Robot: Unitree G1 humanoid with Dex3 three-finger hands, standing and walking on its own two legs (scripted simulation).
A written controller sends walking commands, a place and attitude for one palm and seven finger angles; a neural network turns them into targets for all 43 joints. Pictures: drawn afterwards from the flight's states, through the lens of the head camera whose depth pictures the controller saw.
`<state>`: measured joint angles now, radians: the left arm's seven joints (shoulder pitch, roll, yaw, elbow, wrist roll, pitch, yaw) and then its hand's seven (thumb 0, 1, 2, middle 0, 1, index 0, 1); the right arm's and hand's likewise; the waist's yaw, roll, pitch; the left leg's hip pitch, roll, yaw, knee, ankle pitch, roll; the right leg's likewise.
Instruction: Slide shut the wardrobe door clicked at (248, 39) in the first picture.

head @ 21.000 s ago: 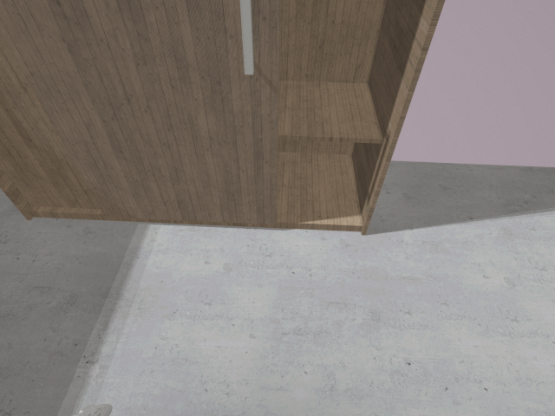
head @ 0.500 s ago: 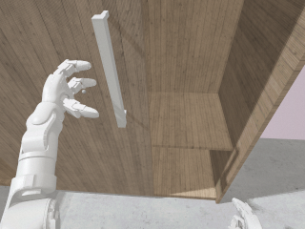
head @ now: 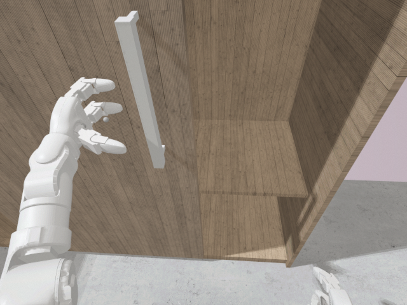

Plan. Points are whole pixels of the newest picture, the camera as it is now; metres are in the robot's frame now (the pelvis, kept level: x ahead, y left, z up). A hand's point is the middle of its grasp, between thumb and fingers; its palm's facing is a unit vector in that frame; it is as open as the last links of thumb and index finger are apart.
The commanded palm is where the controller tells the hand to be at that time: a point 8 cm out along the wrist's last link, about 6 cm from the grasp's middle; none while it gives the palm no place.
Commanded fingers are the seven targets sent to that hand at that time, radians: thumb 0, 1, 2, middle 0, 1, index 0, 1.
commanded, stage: move the hooked fingers beside the handle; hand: left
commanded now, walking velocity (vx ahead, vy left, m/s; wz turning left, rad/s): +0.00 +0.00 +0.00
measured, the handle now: (148, 103) +0.46 +0.13 +0.19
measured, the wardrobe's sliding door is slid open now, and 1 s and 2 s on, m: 0.40 0.40 0.40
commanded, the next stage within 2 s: feel for the door with the fingertips in 0.08 s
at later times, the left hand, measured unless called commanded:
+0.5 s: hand (127, 123) +0.38 +0.16 +0.20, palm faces -0.03 -1.00 -0.02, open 13.9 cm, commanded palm +0.36 +0.21 +0.19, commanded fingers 0.00 -0.50 0.30 -0.30 -1.20 -0.30 -1.20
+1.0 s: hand (131, 113) +0.41 +0.16 +0.20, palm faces -0.01 -1.00 -0.01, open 13.9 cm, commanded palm +0.39 +0.21 +0.19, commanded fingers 0.00 -0.50 0.30 -0.30 -1.20 -0.30 -1.20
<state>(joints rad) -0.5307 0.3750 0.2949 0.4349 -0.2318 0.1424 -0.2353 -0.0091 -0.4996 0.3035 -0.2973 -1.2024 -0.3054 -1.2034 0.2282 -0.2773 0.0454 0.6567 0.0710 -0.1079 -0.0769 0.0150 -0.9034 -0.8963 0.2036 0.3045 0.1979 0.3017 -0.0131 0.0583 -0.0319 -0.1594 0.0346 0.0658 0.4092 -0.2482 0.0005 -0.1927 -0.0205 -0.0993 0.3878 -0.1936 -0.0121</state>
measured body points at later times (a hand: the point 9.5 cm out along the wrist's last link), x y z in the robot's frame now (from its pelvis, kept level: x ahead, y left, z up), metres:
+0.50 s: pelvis +0.00 +0.00 +0.00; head -0.01 -0.02 +0.45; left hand +0.38 +0.21 +0.20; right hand +0.17 -0.24 -0.09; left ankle -0.02 +0.12 -0.74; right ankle +0.01 -0.11 -0.74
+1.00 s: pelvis +0.00 +0.00 +0.00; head -0.01 -0.02 +0.45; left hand +0.40 +0.21 +0.20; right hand +0.14 -0.25 -0.10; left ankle -0.02 +0.12 -0.74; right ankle +0.01 -0.11 -0.74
